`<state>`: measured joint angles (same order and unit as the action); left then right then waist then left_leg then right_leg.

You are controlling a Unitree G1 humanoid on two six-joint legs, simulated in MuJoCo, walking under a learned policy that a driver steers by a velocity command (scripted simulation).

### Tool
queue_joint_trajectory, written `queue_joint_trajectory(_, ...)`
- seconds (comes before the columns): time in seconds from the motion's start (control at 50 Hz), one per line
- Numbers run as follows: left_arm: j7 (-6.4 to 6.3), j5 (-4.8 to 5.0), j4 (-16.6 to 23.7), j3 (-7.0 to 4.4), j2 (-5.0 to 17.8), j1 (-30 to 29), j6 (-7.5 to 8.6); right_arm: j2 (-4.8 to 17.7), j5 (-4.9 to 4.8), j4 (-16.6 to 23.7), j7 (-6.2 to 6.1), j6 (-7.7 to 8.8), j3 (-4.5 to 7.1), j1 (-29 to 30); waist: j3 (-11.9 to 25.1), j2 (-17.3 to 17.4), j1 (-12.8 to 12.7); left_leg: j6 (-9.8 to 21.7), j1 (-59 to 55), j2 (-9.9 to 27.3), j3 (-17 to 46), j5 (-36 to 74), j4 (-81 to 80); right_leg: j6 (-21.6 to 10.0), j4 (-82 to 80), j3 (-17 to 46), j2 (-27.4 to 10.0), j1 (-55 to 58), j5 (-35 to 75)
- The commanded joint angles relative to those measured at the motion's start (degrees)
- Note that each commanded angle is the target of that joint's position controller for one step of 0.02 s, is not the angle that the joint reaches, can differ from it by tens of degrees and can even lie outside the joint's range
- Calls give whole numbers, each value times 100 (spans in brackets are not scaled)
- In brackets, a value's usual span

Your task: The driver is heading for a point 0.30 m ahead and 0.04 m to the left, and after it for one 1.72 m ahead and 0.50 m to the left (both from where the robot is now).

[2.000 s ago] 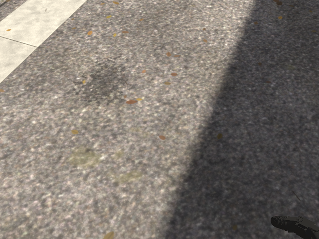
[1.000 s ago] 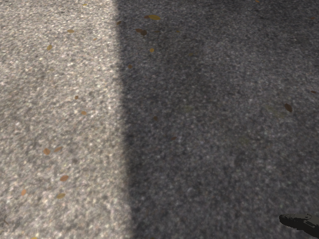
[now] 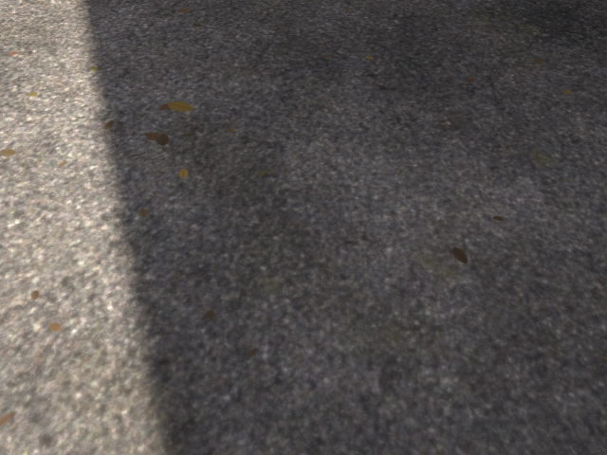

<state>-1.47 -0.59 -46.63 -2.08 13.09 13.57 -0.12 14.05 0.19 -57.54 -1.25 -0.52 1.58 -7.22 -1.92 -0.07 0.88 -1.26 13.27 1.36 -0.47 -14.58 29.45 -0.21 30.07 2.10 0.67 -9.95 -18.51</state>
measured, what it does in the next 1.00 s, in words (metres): walks ahead: right foot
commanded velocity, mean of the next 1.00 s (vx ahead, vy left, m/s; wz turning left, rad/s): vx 0.36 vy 0.00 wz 0.07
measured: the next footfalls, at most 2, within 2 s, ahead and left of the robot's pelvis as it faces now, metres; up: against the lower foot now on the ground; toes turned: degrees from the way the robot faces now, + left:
right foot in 0.74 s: +0.43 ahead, -0.11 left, +0.00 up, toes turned -2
left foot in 1.30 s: +0.71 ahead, +0.16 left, +0.00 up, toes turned +19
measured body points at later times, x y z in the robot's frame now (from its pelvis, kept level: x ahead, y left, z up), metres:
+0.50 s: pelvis +0.11 +0.03 +0.01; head +0.12 +0.05 +0.46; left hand +0.25 +0.30 -0.11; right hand +0.05 -0.22 -0.13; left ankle +0.03 +0.12 -0.74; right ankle +0.17 -0.12 -0.67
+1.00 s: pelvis +0.39 -0.03 +0.01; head +0.40 -0.03 +0.46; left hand +0.41 +0.24 -0.12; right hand +0.50 -0.30 -0.12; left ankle +0.45 +0.15 -0.65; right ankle +0.39 -0.11 -0.74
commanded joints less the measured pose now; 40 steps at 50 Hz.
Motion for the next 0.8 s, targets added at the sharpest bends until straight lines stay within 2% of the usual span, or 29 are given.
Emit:
queue_joint_trajectory(0.02,-32,5,139,-140,604,77,75,644,-4,85,-42,26,127,50,233,-46,20,131,-417,158,183,1124,-351,-112,-552,223,-265,-275,1577)
queue_joint_trajectory(0.04,-37,6,85,-138,603,85,76,640,-5,43,-48,22,129,52,218,-45,21,130,-418,154,180,1104,-366,-108,-570,215,-260,-275,1546)
queue_joint_trajectory(0.06,-45,12,-29,-134,573,207,68,577,-5,-48,-51,12,117,-50,332,-77,18,135,-452,72,85,565,-362,-125,-644,170,-212,-220,960)
queue_joint_trajectory(0.1,-68,70,-122,-204,764,290,34,608,-70,-113,-58,5,147,-54,18,-258,-41,215,8,-192,-171,-1150,-44,-355,-840,345,-227,-459,-1169)
queue_joint_trajectory(0.14,-81,121,-158,-254,939,494,90,555,-96,10,-41,125,143,192,-476,-610,-193,281,828,-267,-251,-1678,494,-729,-1398,1176,-757,-589,-2649)
queue_joint_trajectory(0.16,-74,156,-231,-297,1079,669,154,441,-127,78,-1,232,123,287,-593,-941,-242,307,1138,-309,-334,-1340,964,-987,-1775,1858,-1209,-447,-2979)
queue_joint_trajectory(0.18,-70,184,-277,-334,1176,674,219,414,-151,125,46,338,120,328,-752,-1110,-232,405,1278,-153,-170,-1087,1278,-1214,-1972,2382,-1577,-499,-2916)
queue_joint_trajectory(0.22,-48,189,-217,-304,1054,360,308,459,-216,81,151,512,141,125,-775,-1023,-17,637,1169,34,-33,-1167,970,-1207,-1860,2300,-1652,-456,-2158)
queue_joint_trajectory(0.26,-7,222,-82,-271,955,-163,298,495,-205,-345,203,585,208,-802,-462,-689,454,697,-558,-145,-173,-361,-220,-797,-1274,1346,-1052,-1148,-1273)
queue_joint_trajectory(0.28,11,178,11,-203,718,-345,325,723,-138,-564,199,579,290,-1408,-225,-93,631,749,-1375,264,568,-340,-581,-510,-194,664,-581,-1653,-516)
queue_joint_trajectory(0.3,1,169,250,-133,401,-465,404,1398,-143,-702,215,582,463,-2105,23,1525,747,1377,-2162,1392,2716,-1250,-1533,-50,1691,-337,224,-2686,-516)
queue_joint_trajectory(0.32,-22,267,289,-195,635,-526,498,1262,-42,-652,250,637,382,-2147,-19,1477,748,1849,-2303,2063,4087,-1347,-1986,-31,2992,123,226,-3440,-1429)
queue_joint_trajectory(0.34,19,363,208,-225,725,-346,564,921,-29,-518,235,697,273,-1750,-270,880,468,1777,-2202,2038,3695,-1213,-1887,-171,3631,430,-113,-3802,-1082)
queue_joint_trajectory(0.36,64,358,88,-214,674,-205,601,748,-52,-388,236,728,223,-1497,-296,648,324,1575,-2128,1773,3075,-1064,-1881,-282,3733,373,-333,-3874,-532)
queue_joint_trajectory(0.38,81,302,67,-236,680,-254,627,735,-73,-327,250,734,201,-1360,-376,481,250,1414,-2064,1645,2616,-697,-1950,-329,3574,274,-514,-3973,-67)
queue_joint_trajectory(0.4,102,231,78,-274,720,-389,628,591,-63,-300,250,715,138,-1324,-366,421,224,1258,-1933,1480,2154,-99,-2012,-323,3329,210,-663,-3823,301)
queue_joint_trajectory(0.42,140,198,82,-279,667,-436,612,490,-40,-312,237,673,94,-1421,-300,495,219,1177,-1820,1299,1764,420,-2065,-269,3109,90,-702,-3596,523)
queue_joint_trajectory(0.46,192,175,126,-244,490,-623,556,552,-19,-324,169,605,77,-1624,-255,514,249,1188,-1730,1136,1253,1317,-2131,-103,2638,-144,-671,-3471,829)
queue_joint_trajectory(0.52,222,182,368,-128,258,-1342,529,765,2,-253,66,543,91,-1673,-424,435,360,1161,-1241,980,769,1643,-2312,55,1396,-348,-547,-3102,1465)
queue_joint_trajectory(0.56,267,210,475,-88,254,-1719,535,855,-20,-257,35,536,109,-1829,-514,522,448,1147,-990,948,585,1523,-2444,67,750,-481,-409,-2688,1892)
queue_joint_trajectory(0.62,344,246,602,-78,366,-2070,539,853,-100,-331,27,529,137,-2045,-687,546,435,1138,-1200,1164,516,1574,-2463,-67,265,-398,-369,-2516,2105)
queue_joint_trajectory(0.66,394,242,649,-104,488,-2120,563,891,-125,-330,26,501,181,-2023,-642,531,294,1053,-1603,1328,450,2106,-2216,-240,51,-348,-340,-2430,1927)
queue_joint_trajectory(0.68,406,232,625,-147,597,-1973,575,949,-117,-302,27,482,209,-1957,-484,562,141,989,-1766,1366,389,2855,-1937,-338,-3,-386,-254,-2139,1777)
queue_joint_trajectory(0.7,399,218,547,-216,742,-1650,578,1030,-102,-267,27,453,245,-1888,-181,664,-77,925,-1875,1369,323,3930,-1483,-444,40,-496,-93,-1607,1612)
queue_joint_trajectory(0.72,368,219,324,-334,934,-893,565,1033,-73,-229,29,404,252,-1799,308,709,-497,814,-1778,1223,163,4853,-584,-599,63,-619,89,-633,1504)
queue_joint_trajectory(0.74,303,228,24,-462,1166,153,542,917,-34,-155,34,371,206,-1766,911,630,-967,641,-969,964,97,4612,704,-797,121,-390,-87,932,1465)
queue_joint_trajectory(0.76,251,67,-143,-583,1714,1006,529,300,19,2,87,419,24,-2278,1928,-506,-891,357,1171,244,-92,2211,2963,-1490,59,1788,-1646,3312,647)
queue_joint_trajectory(0.78,294,78,-237,-485,1511,1168,520,-41,-78,-93,121,551,-83,-2560,2678,-1342,-778,306,2104,-444,625,-1823,4280,-1901,-1124,4028,-2496,3715,-616)
queue_joint_trajectory(0.8,289,116,-227,-356,1086,740,554,666,-288,77,136,649,129,-1839,1639,-920,-786,422,2614,-110,918,-1628,4809,-1510,-1451,3539,-2255,2810,-986)
Keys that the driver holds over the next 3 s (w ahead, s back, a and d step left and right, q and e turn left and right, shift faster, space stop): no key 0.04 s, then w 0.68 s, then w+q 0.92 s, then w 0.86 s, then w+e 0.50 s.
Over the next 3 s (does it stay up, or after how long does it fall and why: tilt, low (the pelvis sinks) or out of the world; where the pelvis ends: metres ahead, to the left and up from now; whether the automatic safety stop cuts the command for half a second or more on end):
stays up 1.43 0.43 0.00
